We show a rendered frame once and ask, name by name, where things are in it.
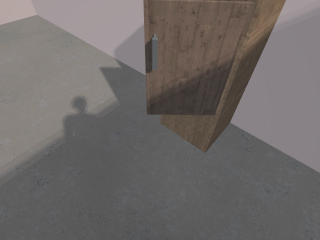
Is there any handle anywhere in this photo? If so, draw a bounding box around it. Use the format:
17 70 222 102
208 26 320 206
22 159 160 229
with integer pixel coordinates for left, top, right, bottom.
152 33 158 71

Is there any cupboard door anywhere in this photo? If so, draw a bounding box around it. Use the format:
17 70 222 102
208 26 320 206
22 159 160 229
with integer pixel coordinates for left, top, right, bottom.
143 0 254 116

